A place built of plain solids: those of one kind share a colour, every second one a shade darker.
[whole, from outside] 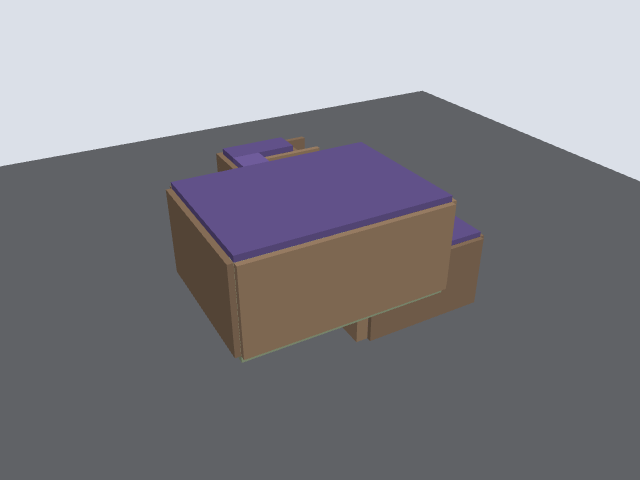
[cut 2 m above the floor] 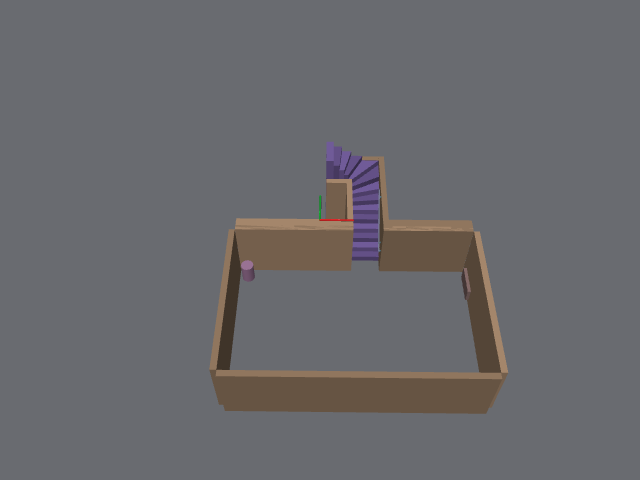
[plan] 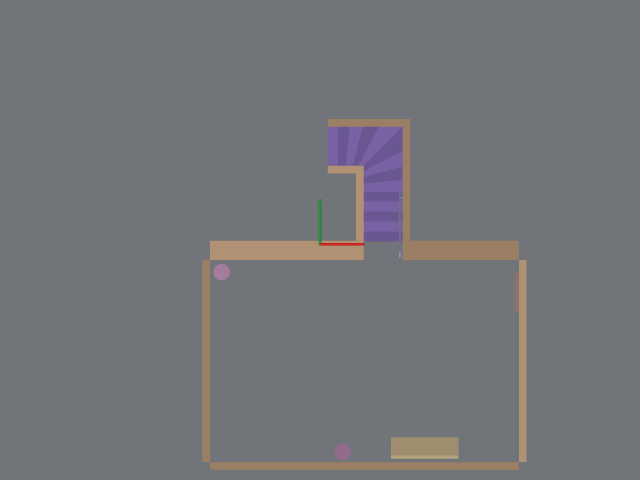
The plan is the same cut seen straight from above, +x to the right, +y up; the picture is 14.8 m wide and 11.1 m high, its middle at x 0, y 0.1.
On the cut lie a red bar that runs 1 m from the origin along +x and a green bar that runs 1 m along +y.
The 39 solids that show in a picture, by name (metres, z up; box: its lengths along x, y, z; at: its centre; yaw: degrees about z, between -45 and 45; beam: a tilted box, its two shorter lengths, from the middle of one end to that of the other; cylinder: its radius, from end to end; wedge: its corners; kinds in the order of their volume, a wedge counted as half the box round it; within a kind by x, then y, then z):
{
 "wall_1": {"box": [0.18, 6.66, 2.88], "at": [-4.69, 1.71, 4.42]},
 "wall_2": {"box": [0.18, 4.67, 2.8], "at": [-2.64, -2.7, 1.35]},
 "wall_3": {"box": [4.78, 0.18, 2.88], "at": [-2.21, -1.71, 4.42]},
 "wall_4": {"box": [4.78, 0.18, 2.88], "at": [-2.21, 5.13, 4.42]},
 "wall_5": {"box": [3.56, 0.18, 2.8], "at": [-0.77, -0.27, 1.35]},
 "wall_6": {"box": [3.56, 0.44, 2.8], "at": [-0.77, -0.14, 1.35]},
 "wall_7": {"box": [0.83, 0.18, 5.91], "at": [0.6, 1.73, 2.91]},
 "wall_8": {"box": [0.18, 2.18, 5.91], "at": [0.92, 0.73, 2.91]},
 "wall_9": {"box": [7.14, 0.18, 2.8], "at": [1.03, -5.13, 1.35]},
 "wall_10": {"box": [1.73, 0.18, 5.91], "at": [1.05, 2.81, 2.91]},
 "wall_11": {"box": [0.18, 3.26, 5.91], "at": [2.0, 1.27, 2.91]},
 "wall_12": {"box": [2.69, 0.18, 2.8], "at": [3.25, -0.27, 1.35]},
 "wall_13": {"box": [2.69, 0.44, 2.8], "at": [3.25, -0.14, 1.35]},
 "wall_14": {"box": [0.18, 4.67, 2.8], "at": [4.69, -2.7, 1.35]},
 "roof_1": {"box": [4.78, 6.66, 0.2], "at": [-2.21, 1.71, 5.96]},
 "roof_2": {"box": [0.83, 0.9, 0.2], "at": [0.6, 2.27, 5.96]},
 "roof_3": {"box": [7.14, 4.67, 0.2], "at": [1.03, -2.7, 2.85]},
 "roof_4": {"box": [0.9, 2.16, 0.2], "at": [1.46, 1.64, 5.96]},
 "floor_1": {"box": [4.78, 6.66, 0.23], "at": [-2.21, 1.71, 2.87]},
 "tread_1": {"wedge": [[0.18, 1.82, -0.05], [0.18, 1.82, 2.78], [0.18, 2.72, -0.05], [0.18, 2.72, 2.78], [0.41, 1.82, -0.05], [0.41, 1.82, 2.78], [0.41, 2.72, -0.05], [0.41, 2.72, 2.78]]},
 "tread_2": {"wedge": [[0.41, 1.82, -0.05], [0.41, 1.82, 2.58], [0.41, 2.72, -0.05], [0.41, 2.72, 2.58], [0.6, 1.82, -0.05], [0.6, 1.82, 2.58], [0.68, 2.72, -0.05], [0.68, 2.72, 2.58]]},
 "tread_3": {"wedge": [[0.59, 1.82, -0.05], [0.59, 1.82, 2.38], [0.68, 2.72, -0.05], [0.68, 2.72, 2.38], [0.75, 1.82, -0.05], [0.75, 1.82, 2.38], [0.99, 2.72, -0.05], [0.99, 2.72, 2.38]]},
 "tread_4": {"wedge": [[0.75, 1.82, -0.05], [0.75, 1.82, 2.18], [0.88, 1.82, -0.05], [0.88, 1.82, 2.18], [0.99, 2.72, -0.05], [0.99, 2.72, 2.18], [1.36, 2.72, -0.05], [1.36, 2.72, 2.18]]},
 "tread_5": {"wedge": [[0.88, 1.82, -0.05], [0.88, 1.82, 1.99], [1.01, 1.82, -0.05], [1.01, 1.82, 1.99], [1.35, 2.72, -0.05], [1.35, 2.72, 1.99], [1.91, 2.72, -0.05], [1.91, 2.72, 1.98]]},
 "tread_6": {"wedge": [[1.01, 0.07, -0.05], [1.01, 0.07, 0.2], [1.01, 0.3, -0.05], [1.01, 0.3, 0.2], [1.91, 0.07, -0.05], [1.91, 0.07, 0.2], [1.91, 0.3, -0.05], [1.91, 0.3, 0.2]]},
 "tread_7": {"wedge": [[1.01, 0.3, -0.05], [1.01, 0.3, 0.4], [1.01, 0.53, -0.05], [1.01, 0.53, 0.4], [1.91, 0.3, -0.05], [1.91, 0.3, 0.4], [1.91, 0.53, -0.05], [1.91, 0.53, 0.4]]},
 "tread_8": {"wedge": [[1.01, 0.53, -0.05], [1.01, 0.53, 0.6], [1.01, 0.76, -0.05], [1.01, 0.76, 0.6], [1.91, 0.53, -0.05], [1.91, 0.53, 0.59], [1.91, 0.76, -0.05], [1.91, 0.76, 0.59]]},
 "tread_9": {"wedge": [[1.01, 0.76, -0.05], [1.01, 0.76, 0.79], [1.01, 0.99, -0.05], [1.01, 0.99, 0.79], [1.91, 0.76, -0.05], [1.91, 0.76, 0.79], [1.91, 0.99, -0.05], [1.91, 0.99, 0.79]]},
 "tread_10": {"wedge": [[1.01, 0.99, -0.05], [1.01, 0.99, 0.99], [1.01, 1.22, -0.05], [1.01, 1.22, 0.99], [1.91, 0.99, -0.05], [1.91, 0.99, 0.99], [1.91, 1.22, -0.05], [1.91, 1.22, 0.99]]},
 "tread_11": {"wedge": [[1.01, 1.22, -0.05], [1.01, 1.22, 1.19], [1.01, 1.41, -0.05], [1.01, 1.41, 1.19], [1.91, 1.22, -0.05], [1.91, 1.22, 1.19], [1.91, 1.49, -0.05], [1.91, 1.49, 1.19]]},
 "tread_12": {"wedge": [[1.01, 1.4, -0.05], [1.01, 1.4, 1.39], [1.01, 1.56, -0.05], [1.01, 1.56, 1.39], [1.91, 1.49, -0.05], [1.91, 1.49, 1.39], [1.91, 1.8, -0.05], [1.91, 1.8, 1.39]]},
 "tread_13": {"wedge": [[1.01, 1.56, -0.05], [1.01, 1.56, 1.59], [1.01, 1.69, -0.05], [1.01, 1.69, 1.59], [1.91, 1.8, -0.05], [1.91, 1.8, 1.59], [1.91, 2.16, -0.05], [1.91, 2.16, 1.59]]},
 "tread_14": {"wedge": [[1.01, 1.69, -0.05], [1.01, 1.69, 1.79], [1.01, 1.82, -0.05], [1.01, 1.82, 1.79], [1.91, 2.16, -0.05], [1.91, 2.16, 1.79], [1.91, 2.72, -0.05], [1.91, 2.72, 1.79]]},
 "seats_1": {"box": [1.56, 0.08, 0.38], "at": [2.42, -4.92, 0.63]},
 "seats_2": {"box": [1.56, 0.5, 0.49], "at": [2.42, -4.71, 0.2]},
 "bin_1": {"cylinder": 0.19, "from": [-2.27, -0.64, 0.0], "to": [-2.27, -0.64, 0.62]},
 "bin_2": {"cylinder": 0.19, "from": [0.53, -4.8, 0.0], "to": [0.53, -4.8, 0.75]},
 "radiator_1": {"box": [0.1, 0.9, 0.45], "at": [4.55, -1.12, 0.38]},
 "guard_rail_1": {"wedge": [[1.83, -0.16, 0.9], [1.83, -0.16, 0.95], [1.83, 1.22, 2.09], [1.83, 1.22, 2.14], [1.87, -0.16, 0.9], [1.87, -0.16, 0.95], [1.87, 1.22, 2.09], [1.87, 1.22, 2.14]]}
}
